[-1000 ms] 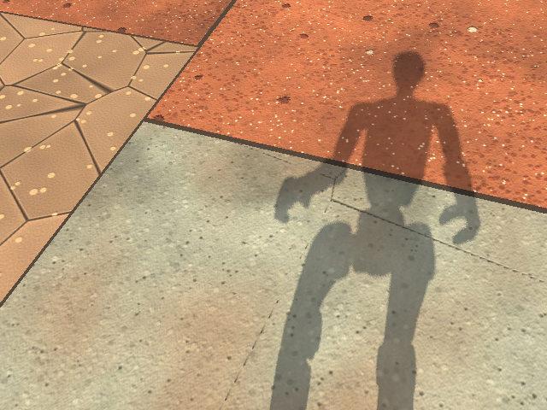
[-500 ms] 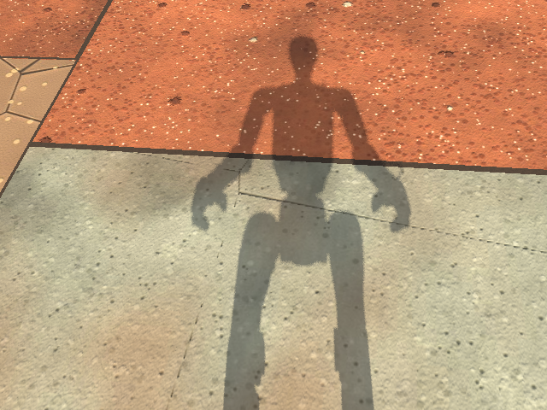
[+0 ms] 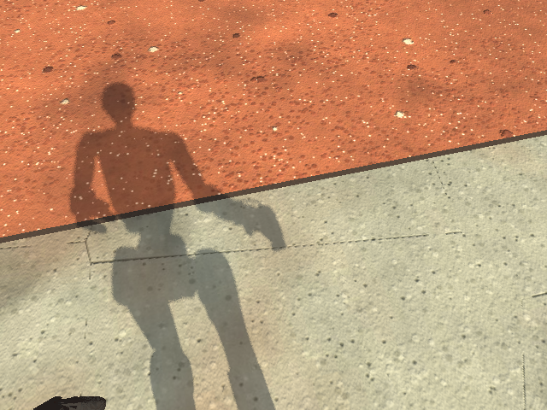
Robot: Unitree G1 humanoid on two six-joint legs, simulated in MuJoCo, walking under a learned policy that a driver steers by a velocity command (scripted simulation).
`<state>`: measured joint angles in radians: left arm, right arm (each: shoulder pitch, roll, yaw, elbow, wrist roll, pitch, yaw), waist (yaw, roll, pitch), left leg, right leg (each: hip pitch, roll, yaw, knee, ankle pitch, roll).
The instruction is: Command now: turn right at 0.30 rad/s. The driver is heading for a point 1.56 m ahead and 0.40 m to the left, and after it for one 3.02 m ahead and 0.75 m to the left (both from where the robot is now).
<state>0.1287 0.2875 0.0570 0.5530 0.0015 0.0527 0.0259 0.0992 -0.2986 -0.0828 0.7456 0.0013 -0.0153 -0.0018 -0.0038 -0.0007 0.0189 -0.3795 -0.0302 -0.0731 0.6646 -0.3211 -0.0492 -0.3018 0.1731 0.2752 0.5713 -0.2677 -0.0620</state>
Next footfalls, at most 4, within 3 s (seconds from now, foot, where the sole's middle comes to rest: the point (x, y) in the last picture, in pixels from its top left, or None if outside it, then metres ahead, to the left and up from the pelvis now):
0.04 left None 0.06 0.14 -0.77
0.36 right None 0.02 -0.12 -0.77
0.74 left None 0.42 0.10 -0.77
1.22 right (318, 265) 0.87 -0.08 -0.77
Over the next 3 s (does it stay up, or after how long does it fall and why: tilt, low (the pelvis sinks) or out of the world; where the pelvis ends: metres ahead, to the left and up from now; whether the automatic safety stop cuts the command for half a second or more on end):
stays up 1.67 0.50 -0.01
